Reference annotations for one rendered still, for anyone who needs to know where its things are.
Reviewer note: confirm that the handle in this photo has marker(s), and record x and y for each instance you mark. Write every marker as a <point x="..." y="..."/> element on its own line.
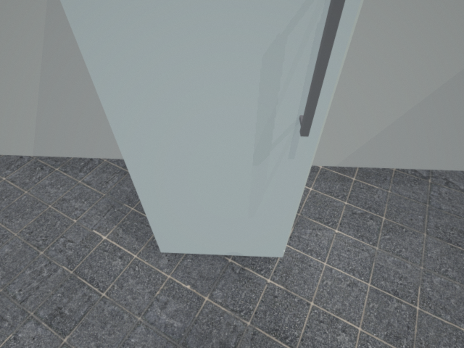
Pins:
<point x="326" y="45"/>

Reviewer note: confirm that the fridge door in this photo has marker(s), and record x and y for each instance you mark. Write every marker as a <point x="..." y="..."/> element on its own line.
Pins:
<point x="204" y="98"/>

